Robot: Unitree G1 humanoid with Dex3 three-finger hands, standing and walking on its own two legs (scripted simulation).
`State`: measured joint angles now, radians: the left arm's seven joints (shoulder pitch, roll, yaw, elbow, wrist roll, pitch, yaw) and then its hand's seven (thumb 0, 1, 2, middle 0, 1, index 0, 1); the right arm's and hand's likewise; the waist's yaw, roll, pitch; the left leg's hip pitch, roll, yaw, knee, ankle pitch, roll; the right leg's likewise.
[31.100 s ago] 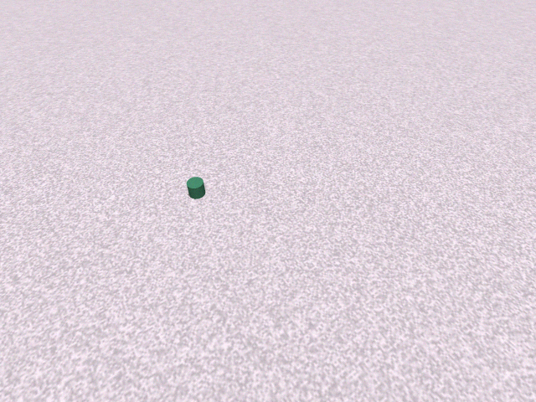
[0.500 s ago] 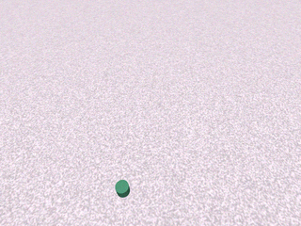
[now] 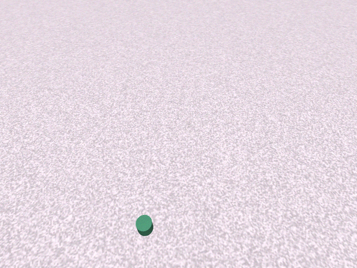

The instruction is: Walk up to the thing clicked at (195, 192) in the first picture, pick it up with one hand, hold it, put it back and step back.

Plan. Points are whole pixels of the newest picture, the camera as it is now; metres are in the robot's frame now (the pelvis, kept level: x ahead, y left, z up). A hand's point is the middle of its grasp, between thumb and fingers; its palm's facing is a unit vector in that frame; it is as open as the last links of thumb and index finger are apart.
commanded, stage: stand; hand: left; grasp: from above
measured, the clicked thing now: (144, 225) +0.47 +0.20 -0.74
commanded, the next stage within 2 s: rise first in 1.38 s
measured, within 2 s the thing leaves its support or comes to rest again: neither
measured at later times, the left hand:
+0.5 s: hand out of the picture +0.08 +0.25 -0.16, palm faces -0.03 -0.94 -0.34, open 7.4 cm
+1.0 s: hand out of the picture +0.07 +0.25 -0.16, palm faces -0.03 -0.94 -0.34, open 7.4 cm
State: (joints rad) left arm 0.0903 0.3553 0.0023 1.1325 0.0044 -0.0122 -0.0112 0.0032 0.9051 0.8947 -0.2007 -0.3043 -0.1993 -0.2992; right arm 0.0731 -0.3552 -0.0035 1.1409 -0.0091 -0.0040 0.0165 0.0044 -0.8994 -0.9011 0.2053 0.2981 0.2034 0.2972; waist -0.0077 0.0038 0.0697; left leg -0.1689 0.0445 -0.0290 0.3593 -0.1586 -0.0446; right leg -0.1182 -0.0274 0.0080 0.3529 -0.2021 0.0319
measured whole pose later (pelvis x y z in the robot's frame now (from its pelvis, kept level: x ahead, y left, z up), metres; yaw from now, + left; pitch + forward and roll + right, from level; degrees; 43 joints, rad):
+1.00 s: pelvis +0.00 +0.00 +0.00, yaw +0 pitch -2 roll +0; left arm 0.12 0.35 0.00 1.12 0.01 -0.01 -0.01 0.00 0.90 0.89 -0.20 -0.30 -0.20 -0.30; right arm 0.11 -0.36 -0.01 1.14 -0.01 0.00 0.02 0.00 -0.90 -0.90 0.21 0.30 0.20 0.30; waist -0.01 0.00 0.06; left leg -0.15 0.04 -0.03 0.35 -0.15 -0.05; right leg -0.10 -0.03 0.00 0.35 -0.20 0.03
